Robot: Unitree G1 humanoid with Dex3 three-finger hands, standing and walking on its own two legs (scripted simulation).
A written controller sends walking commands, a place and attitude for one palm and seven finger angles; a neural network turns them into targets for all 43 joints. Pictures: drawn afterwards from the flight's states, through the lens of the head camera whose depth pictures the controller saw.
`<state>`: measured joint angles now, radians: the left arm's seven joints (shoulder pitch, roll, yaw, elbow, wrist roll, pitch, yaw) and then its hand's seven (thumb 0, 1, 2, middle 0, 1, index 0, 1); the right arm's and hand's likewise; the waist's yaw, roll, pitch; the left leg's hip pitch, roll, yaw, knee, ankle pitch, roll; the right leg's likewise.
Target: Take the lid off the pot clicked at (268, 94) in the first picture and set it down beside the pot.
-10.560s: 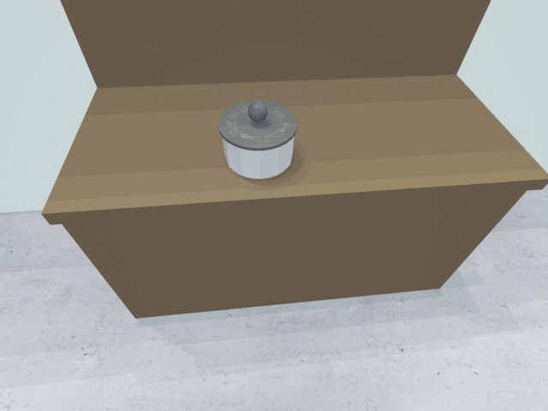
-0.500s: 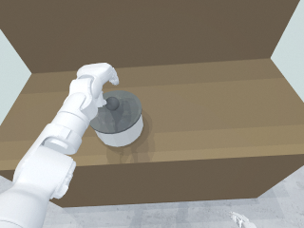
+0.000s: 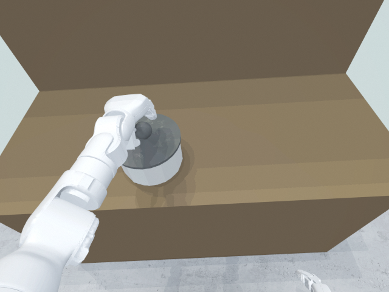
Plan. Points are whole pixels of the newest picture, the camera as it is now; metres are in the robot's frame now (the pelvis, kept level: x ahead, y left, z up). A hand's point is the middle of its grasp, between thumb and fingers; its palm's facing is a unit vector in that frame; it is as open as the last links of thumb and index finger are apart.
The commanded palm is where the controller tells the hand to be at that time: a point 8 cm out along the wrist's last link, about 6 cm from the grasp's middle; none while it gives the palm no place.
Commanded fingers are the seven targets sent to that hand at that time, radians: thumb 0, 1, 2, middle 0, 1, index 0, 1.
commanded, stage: lower the open fingers around the knob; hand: left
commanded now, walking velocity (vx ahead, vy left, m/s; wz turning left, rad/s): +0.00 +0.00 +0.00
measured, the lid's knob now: (143, 130) +0.49 +0.14 +0.04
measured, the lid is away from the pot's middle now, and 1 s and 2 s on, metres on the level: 0.00 0.00 0.00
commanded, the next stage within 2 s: close the fingers and squeeze the knob in 0.42 s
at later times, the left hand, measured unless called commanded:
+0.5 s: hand (140, 131) +0.46 +0.13 +0.06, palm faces -0.32 -0.07 -0.94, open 10.2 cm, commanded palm +0.45 +0.14 +0.13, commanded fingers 0.00 -0.31 1.43 -0.83 -0.08 -0.83 -0.08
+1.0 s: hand (140, 133) +0.45 +0.13 +0.06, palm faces -0.32 -0.05 -0.95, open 9.1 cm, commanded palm +0.45 +0.13 +0.13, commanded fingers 0.00 0.10 1.03 -0.62 -0.91 -0.62 -0.91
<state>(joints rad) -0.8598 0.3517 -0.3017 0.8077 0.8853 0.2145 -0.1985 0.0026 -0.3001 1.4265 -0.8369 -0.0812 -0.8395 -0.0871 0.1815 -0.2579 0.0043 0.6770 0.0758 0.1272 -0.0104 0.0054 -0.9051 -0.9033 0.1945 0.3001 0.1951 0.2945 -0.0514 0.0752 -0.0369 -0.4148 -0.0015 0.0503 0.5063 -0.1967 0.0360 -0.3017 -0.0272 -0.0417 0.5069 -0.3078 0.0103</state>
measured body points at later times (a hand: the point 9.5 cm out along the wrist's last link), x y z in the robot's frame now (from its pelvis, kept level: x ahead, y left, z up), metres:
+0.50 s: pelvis +0.01 +0.00 +0.00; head +0.05 -0.03 +0.45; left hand +0.47 +0.13 +0.12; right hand +0.08 -0.26 -0.14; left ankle +0.03 +0.10 -0.73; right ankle -0.04 -0.13 -0.73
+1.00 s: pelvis +0.00 +0.00 +0.00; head +0.04 -0.03 +0.45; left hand +0.46 +0.13 +0.12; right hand +0.11 -0.26 -0.14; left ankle +0.03 +0.10 -0.73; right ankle -0.04 -0.13 -0.73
